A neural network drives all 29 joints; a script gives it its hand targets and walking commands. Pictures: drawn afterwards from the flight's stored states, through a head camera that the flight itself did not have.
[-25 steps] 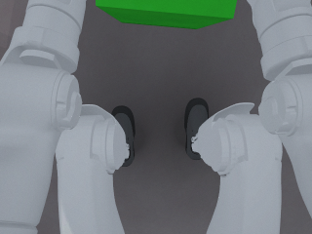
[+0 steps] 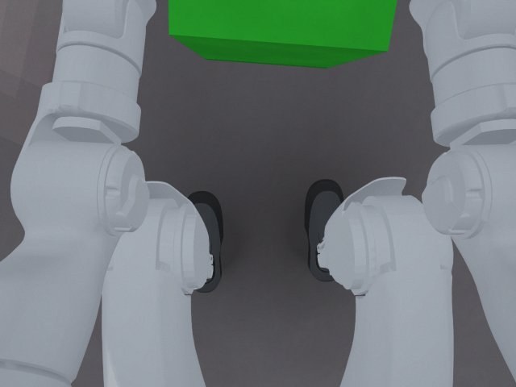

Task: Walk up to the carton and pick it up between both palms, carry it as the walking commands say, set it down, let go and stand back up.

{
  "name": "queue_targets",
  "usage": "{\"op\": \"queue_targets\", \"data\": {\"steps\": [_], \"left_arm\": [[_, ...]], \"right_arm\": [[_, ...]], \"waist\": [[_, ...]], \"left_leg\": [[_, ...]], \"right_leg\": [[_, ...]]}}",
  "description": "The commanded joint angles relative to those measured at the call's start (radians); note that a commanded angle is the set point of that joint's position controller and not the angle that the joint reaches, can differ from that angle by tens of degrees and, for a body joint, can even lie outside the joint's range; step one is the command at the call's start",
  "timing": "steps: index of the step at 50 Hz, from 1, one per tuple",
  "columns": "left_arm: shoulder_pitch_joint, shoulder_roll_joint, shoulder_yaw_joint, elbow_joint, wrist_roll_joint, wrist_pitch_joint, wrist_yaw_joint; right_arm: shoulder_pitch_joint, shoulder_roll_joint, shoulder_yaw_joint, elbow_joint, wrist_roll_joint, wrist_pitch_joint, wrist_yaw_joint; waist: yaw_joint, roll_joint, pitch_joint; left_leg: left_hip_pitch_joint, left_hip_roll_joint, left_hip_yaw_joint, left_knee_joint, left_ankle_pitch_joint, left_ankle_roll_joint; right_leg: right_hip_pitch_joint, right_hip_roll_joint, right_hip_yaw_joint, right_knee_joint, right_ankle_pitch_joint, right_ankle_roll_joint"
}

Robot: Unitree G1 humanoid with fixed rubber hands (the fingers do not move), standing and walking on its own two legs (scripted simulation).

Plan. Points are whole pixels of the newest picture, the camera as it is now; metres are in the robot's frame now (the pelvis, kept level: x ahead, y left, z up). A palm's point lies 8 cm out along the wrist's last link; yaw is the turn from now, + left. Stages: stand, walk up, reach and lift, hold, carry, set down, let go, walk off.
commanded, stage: reach and lift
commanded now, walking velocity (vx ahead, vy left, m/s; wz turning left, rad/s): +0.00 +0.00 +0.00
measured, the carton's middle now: out of the picture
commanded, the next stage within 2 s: none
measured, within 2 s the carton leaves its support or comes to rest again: leaves its support in 0.08 s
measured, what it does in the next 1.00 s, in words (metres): rises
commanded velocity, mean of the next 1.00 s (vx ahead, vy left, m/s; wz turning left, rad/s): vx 0.00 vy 0.00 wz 0.00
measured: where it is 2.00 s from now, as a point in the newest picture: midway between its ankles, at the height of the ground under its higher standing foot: (265, 251)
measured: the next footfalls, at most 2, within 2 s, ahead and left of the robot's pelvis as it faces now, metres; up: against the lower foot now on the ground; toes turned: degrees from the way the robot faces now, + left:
none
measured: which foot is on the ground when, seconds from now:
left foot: down 0.00-1.00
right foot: down 0.00-1.00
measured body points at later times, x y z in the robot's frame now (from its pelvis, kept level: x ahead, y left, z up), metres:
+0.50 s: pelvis +0.00 -0.01 +0.04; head +0.36 +0.00 +0.31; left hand +0.58 +0.12 -0.10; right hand +0.56 -0.17 -0.10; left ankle +0.10 +0.11 -0.32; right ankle +0.11 -0.13 -0.32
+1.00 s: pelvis +0.01 -0.01 +0.08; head +0.34 +0.01 +0.38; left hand +0.56 +0.13 -0.04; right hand +0.55 -0.16 -0.03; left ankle +0.10 +0.12 -0.32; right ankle +0.12 -0.13 -0.32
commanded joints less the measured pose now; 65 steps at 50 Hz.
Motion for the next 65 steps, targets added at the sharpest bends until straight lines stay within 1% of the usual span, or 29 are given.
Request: {"op": "queue_targets", "data": {"steps": [1,4,6,8,11,16,20,26,29,33,37,44,49,56,60,65], "left_arm": [[-0.549,-1.015,-0.353,-0.208,-0.131,-0.01,-0.263],[-0.596,-1.026,-0.372,-0.269,-0.142,-0.01,-0.245],[-0.603,-1.032,-0.366,-0.276,-0.127,-0.008,-0.235],[-0.602,-1.037,-0.356,-0.271,-0.111,-0.007,-0.23],[-0.581,-1.047,-0.318,-0.234,-0.081,-0.002,-0.23],[-0.537,-1.062,-0.258,-0.172,-0.032,0.023,-0.239],[-0.528,-1.072,-0.236,-0.163,-0.005,0.044,-0.24],[-0.538,-1.095,-0.24,-0.207,0.01,0.061,-0.233],[-0.536,-1.099,-0.247,-0.231,0.013,0.064,-0.231],[-0.522,-1.118,-0.269,-0.264,0.009,0.069,-0.23],[-0.493,-1.149,-0.298,-0.295,0.002,0.078,-0.23],[-0.416,-1.182,-0.303,-0.29,0.026,0.094,-0.226],[-0.393,-1.188,-0.284,-0.282,0.052,0.099,-0.22],[-0.38,-1.195,-0.242,-0.263,0.086,0.11,-0.224],[-0.378,-1.207,-0.228,-0.254,0.095,0.119,-0.231],[-0.368,-1.228,-0.224,-0.25,0.099,0.131,-0.238]], "right_arm": [[-0.615,1.036,0.333,-0.286,0.115,-0.027,0.278],[-0.634,1.041,0.335,-0.324,0.109,-0.022,0.264],[-0.629,1.041,0.323,-0.315,0.089,-0.017,0.259],[-0.625,1.053,0.316,-0.308,0.067,-0.011,0.253],[-0.593,1.066,0.281,-0.283,0.016,0.001,0.244],[-0.561,1.063,0.231,-0.261,-0.05,0.028,0.248],[-0.564,1.084,0.23,-0.277,-0.067,0.052,0.259],[-0.585,1.129,0.265,-0.316,-0.053,0.076,0.27],[-0.569,1.146,0.271,-0.322,-0.055,0.085,0.271],[-0.539,1.162,0.277,-0.335,-0.056,0.092,0.267],[-0.498,1.179,0.284,-0.354,-0.058,0.1,0.262],[-0.417,1.192,0.258,-0.353,-0.091,0.113,0.266],[-0.397,1.208,0.245,-0.347,-0.106,0.124,0.275],[-0.387,1.234,0.229,-0.329,-0.129,0.14,0.281],[-0.383,1.248,0.219,-0.327,-0.142,0.149,0.282],[-0.371,1.263,0.213,-0.331,-0.153,0.159,0.284]], "waist": [[-0.003,0.039,-1.451],[-0.021,0.043,-1.574],[-0.028,0.053,-1.58],[-0.03,0.056,-1.572],[-0.039,0.05,-1.495],[-0.055,0.045,-1.406],[-0.041,0.037,-1.428],[-0.008,0.018,-1.535],[-0.003,0.009,-1.564],[-0.008,0.016,-1.617],[-0.022,0.032,-1.676],[-0.047,0.067,-1.647],[-0.038,0.072,-1.634],[-0.022,0.046,-1.614],[-0.024,0.036,-1.618],[-0.031,0.037,-1.636]], "left_leg": [[0.659,-0.103,0.046,-0.184,0.474,-0.002],[0.701,-0.108,0.049,-0.191,0.524,-0.01],[0.712,-0.11,0.051,-0.204,0.527,-0.014],[0.689,-0.113,0.058,-0.219,0.502,-0.016],[0.588,-0.118,0.075,-0.245,0.427,-0.015],[0.534,-0.121,0.073,-0.287,0.347,-0.01],[0.554,-0.125,0.073,-0.313,0.331,-0.006],[0.615,-0.13,0.074,-0.339,0.367,-0.005],[0.627,-0.132,0.074,-0.349,0.382,-0.005],[0.653,-0.134,0.072,-0.36,0.419,-0.011],[0.684,-0.14,0.07,-0.377,0.463,-0.019],[0.717,-0.146,0.059,-0.428,0.492,-0.031],[0.719,-0.152,0.061,-0.473,0.463,-0.032],[0.709,-0.155,0.066,-0.532,0.393,-0.025],[0.719,-0.157,0.068,-0.561,0.365,-0.023],[0.749,-0.16,0.069,-0.593,0.358,-0.025]], "right_leg": [[0.717,0.103,-0.086,-0.117,0.469,-0.012],[0.748,0.108,-0.089,-0.128,0.522,-0.008],[0.717,0.11,-0.094,-0.143,0.511,-0.006],[0.712,0.11,-0.092,-0.164,0.492,-0.004],[0.72,0.113,-0.083,-0.2,0.457,-0.004],[0.686,0.113,-0.084,-0.248,0.385,-0.004],[0.689,0.114,-0.088,-0.275,0.363,0.0],[0.716,0.119,-0.092,-0.296,0.385,0.009],[0.736,0.123,-0.09,-0.306,0.403,0.012],[0.767,0.129,-0.087,-0.314,0.444,0.012],[0.797,0.135,-0.088,-0.33,0.488,0.01],[0.74,0.141,-0.095,-0.385,0.481,0.01],[0.733,0.143,-0.093,-0.43,0.449,0.012],[0.76,0.147,-0.089,-0.49,0.389,0.016],[0.781,0.147,-0.089,-0.522,0.365,0.019],[0.806,0.148,-0.091,-0.557,0.358,0.019]]}}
